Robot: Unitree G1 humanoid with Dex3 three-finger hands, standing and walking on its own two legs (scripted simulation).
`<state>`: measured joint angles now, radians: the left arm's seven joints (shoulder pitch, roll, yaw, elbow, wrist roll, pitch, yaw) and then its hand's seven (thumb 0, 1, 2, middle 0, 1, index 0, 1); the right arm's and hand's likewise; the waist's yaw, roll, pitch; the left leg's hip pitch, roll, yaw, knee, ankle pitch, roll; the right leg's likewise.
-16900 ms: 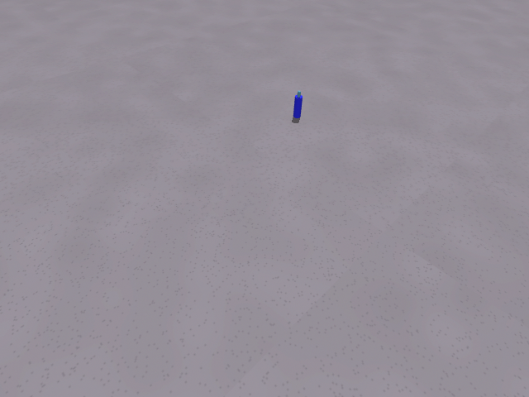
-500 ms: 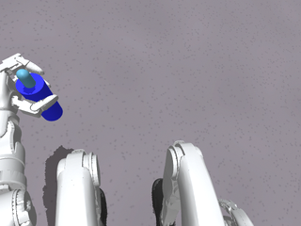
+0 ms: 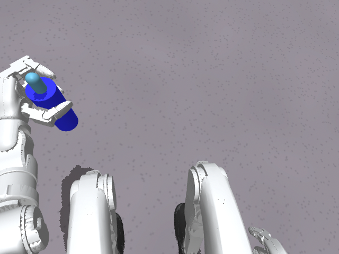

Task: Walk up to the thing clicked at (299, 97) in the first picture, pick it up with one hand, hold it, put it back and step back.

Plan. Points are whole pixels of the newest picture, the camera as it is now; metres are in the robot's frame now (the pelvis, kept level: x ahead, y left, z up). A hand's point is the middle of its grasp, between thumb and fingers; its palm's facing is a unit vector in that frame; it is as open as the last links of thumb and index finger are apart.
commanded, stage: lift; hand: left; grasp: from the side
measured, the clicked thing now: (52, 103) +0.47 +0.22 -0.04
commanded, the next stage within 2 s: none
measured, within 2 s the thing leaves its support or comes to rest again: neither
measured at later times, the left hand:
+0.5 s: hand (26, 91) +0.44 +0.23 +0.06, palm faces +0.06 -1.00 -0.05, open 8.7 cm
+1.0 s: hand out of the picture +0.40 +0.21 +0.23, palm faces +0.10 -0.99 -0.04, open 8.7 cm
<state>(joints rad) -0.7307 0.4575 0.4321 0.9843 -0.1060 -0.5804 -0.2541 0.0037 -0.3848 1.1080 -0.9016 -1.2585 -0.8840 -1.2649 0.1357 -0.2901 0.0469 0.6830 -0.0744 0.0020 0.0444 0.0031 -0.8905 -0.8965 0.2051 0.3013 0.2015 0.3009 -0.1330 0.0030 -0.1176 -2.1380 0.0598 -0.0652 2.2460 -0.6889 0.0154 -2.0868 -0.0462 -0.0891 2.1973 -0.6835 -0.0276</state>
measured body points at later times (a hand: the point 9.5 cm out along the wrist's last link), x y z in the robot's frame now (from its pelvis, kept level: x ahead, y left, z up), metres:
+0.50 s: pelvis +0.00 +0.00 +0.06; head +0.19 +0.03 +0.46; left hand +0.43 +0.28 +0.06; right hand +0.13 -0.27 -0.07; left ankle +0.08 +0.12 -0.35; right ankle +0.10 -0.12 -0.35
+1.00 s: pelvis +0.03 +0.00 +0.20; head +0.17 +0.02 +0.63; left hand +0.39 +0.26 +0.23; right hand +0.20 -0.24 +0.08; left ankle +0.08 +0.12 -0.35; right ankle +0.09 -0.12 -0.35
